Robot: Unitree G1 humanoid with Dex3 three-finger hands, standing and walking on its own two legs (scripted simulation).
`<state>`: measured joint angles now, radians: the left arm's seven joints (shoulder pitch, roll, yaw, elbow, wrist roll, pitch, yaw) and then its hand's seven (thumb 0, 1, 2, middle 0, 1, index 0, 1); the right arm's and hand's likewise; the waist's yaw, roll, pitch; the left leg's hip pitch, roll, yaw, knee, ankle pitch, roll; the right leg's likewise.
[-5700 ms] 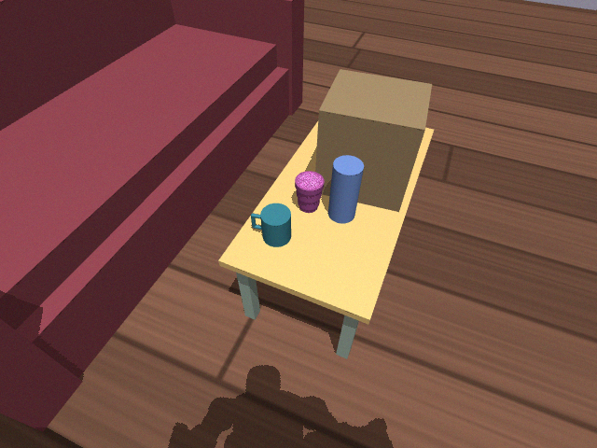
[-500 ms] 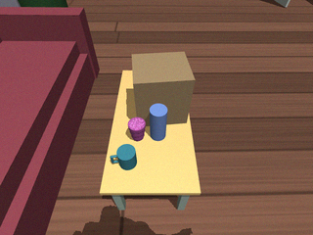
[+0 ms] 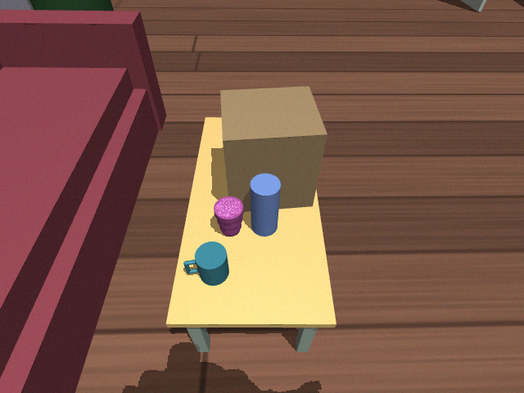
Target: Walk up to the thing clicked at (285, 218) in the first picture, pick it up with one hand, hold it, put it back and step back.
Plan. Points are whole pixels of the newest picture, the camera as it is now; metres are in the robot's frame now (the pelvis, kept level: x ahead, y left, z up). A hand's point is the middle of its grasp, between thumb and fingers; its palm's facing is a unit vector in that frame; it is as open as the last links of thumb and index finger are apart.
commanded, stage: stand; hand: left
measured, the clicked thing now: (206, 264) +0.52 +0.16 -0.36
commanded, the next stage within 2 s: go down in 0.64 s
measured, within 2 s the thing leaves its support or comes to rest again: neither
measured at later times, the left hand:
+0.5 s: hand out of the picture +0.07 +0.26 -0.16, palm faces -0.02 -0.94 -0.35, open 7.4 cm
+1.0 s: hand out of the picture +0.16 +0.25 -0.16, palm faces +0.05 -0.94 -0.33, open 11.6 cm
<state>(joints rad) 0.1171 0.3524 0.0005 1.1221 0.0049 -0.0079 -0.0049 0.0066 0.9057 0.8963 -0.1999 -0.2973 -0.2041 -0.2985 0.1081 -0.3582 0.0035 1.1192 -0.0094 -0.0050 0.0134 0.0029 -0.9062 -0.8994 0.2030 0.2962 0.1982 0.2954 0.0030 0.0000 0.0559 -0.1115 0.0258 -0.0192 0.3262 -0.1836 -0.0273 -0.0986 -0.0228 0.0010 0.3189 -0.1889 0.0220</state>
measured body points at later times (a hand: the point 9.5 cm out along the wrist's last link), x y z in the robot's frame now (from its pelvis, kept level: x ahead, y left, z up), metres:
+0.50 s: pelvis +0.00 +0.00 +0.00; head +0.01 +0.00 +0.45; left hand +0.07 +0.30 -0.13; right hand +0.07 -0.30 -0.13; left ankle +0.00 +0.14 -0.75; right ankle -0.01 -0.13 -0.75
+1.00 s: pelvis -0.01 +0.00 -0.01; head +0.04 +0.01 +0.43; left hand +0.16 +0.30 -0.13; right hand +0.09 -0.27 -0.13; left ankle +0.00 +0.14 -0.75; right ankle -0.01 -0.13 -0.75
